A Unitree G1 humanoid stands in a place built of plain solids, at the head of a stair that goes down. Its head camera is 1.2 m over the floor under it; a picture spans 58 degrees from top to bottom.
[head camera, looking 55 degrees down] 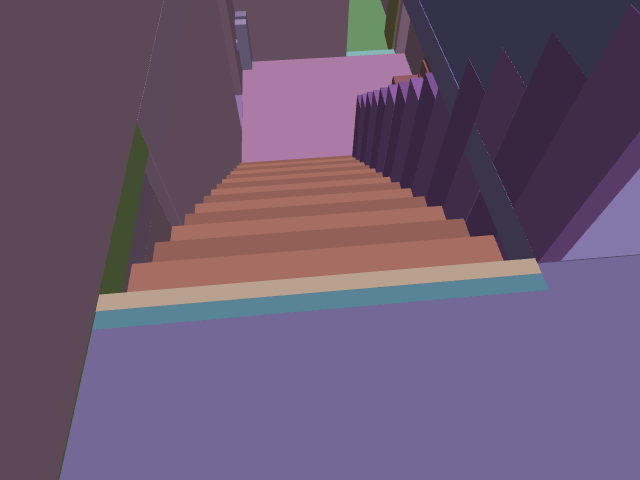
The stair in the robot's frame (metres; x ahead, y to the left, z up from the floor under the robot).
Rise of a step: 0.19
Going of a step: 0.23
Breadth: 1.40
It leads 6 degrees to the left of straight ahead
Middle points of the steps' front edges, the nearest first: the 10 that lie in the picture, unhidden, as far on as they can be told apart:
0.70 -0.01 0.00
0.93 0.01 -0.19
1.16 0.03 -0.37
1.39 0.06 -0.56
1.62 0.08 -0.75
1.85 0.10 -0.94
2.07 0.12 -1.12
2.30 0.14 -1.31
2.53 0.17 -1.50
2.76 0.19 -1.69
